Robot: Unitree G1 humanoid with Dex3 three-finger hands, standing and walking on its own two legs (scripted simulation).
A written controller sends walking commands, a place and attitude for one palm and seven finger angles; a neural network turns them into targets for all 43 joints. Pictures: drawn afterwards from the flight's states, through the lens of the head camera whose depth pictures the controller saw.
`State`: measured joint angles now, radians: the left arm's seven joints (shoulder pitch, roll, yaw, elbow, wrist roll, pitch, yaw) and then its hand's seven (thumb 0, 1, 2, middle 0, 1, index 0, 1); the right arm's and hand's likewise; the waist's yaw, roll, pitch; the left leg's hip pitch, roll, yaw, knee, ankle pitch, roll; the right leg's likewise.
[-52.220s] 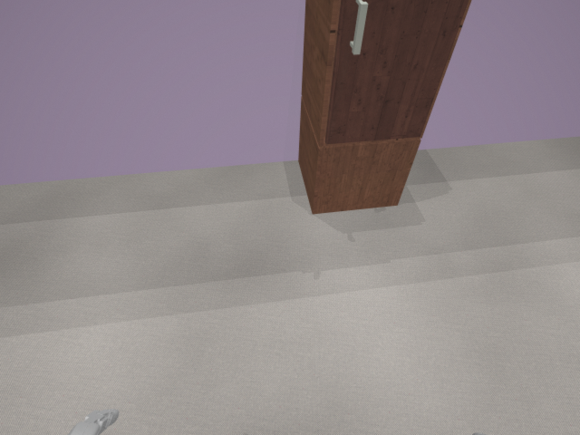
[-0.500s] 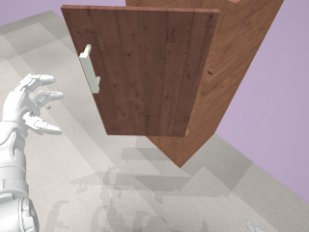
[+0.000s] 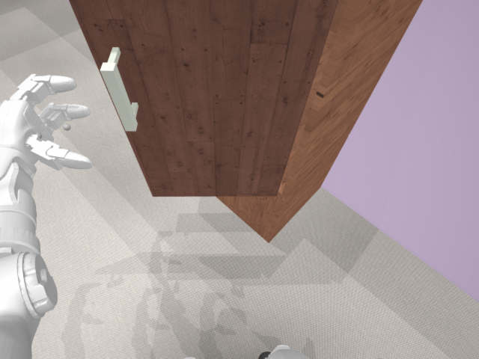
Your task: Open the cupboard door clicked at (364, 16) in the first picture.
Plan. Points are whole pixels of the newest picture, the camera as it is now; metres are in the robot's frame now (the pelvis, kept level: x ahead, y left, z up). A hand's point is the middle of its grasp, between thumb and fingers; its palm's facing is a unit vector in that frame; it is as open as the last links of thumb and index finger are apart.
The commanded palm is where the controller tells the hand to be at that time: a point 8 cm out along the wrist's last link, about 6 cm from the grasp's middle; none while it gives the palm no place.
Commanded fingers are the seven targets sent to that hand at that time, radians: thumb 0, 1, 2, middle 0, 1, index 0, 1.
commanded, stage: move the hooked fingers beside the handle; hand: left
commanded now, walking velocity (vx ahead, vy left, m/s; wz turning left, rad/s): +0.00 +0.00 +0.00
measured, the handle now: (123, 92) +0.54 +0.20 +0.11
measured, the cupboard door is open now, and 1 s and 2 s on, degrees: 45 45 45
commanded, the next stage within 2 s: slide the fingers in behind the handle in 1.12 s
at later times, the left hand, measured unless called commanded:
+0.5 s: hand (76, 105) +0.50 +0.26 +0.11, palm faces -0.03 -1.00 +0.00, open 14.0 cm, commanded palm +0.47 +0.31 +0.11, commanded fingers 0.00 -0.50 0.30 -0.30 -1.20 -0.30 -1.20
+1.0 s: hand (76, 117) +0.48 +0.27 +0.10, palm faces -0.01 -1.00 +0.01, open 14.0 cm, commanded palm +0.47 +0.31 +0.11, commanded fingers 0.00 -0.50 0.30 -0.30 -1.20 -0.30 -1.20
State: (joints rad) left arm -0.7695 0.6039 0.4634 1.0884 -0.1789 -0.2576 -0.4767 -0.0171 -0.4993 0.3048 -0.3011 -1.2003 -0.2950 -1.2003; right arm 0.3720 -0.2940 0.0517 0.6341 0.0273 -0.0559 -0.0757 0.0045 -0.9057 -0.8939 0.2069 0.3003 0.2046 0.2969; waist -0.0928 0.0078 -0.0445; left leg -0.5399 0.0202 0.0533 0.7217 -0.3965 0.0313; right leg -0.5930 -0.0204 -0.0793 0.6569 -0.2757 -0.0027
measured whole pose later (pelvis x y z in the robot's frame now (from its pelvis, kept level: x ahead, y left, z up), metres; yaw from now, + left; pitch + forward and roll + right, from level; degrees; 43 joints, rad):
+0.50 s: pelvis +0.01 +0.00 -0.01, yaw -1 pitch +18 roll -2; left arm -0.89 0.73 0.51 1.19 -0.14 -0.26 -0.52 -0.02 -0.50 0.31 -0.30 -1.20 -0.29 -1.20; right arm 0.44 -0.30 0.04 0.62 0.01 0.05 -0.05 0.00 -0.91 -0.89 0.21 0.30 0.20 0.30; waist -0.15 0.01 -0.07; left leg -0.65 0.04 0.06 0.76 -0.42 0.03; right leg -0.69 0.00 -0.07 0.67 -0.28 0.00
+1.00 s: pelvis +0.01 +0.00 -0.01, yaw -1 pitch +17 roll -3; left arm -0.84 0.66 0.48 1.15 -0.15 -0.25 -0.49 -0.02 -0.50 0.30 -0.30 -1.20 -0.29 -1.20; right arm 0.38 -0.29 0.05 0.57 0.02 0.06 -0.04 0.00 -0.91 -0.89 0.21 0.30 0.20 0.30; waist -0.12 0.01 -0.07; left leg -0.63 0.04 0.05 0.78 -0.44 0.03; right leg -0.67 0.00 -0.08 0.69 -0.30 0.00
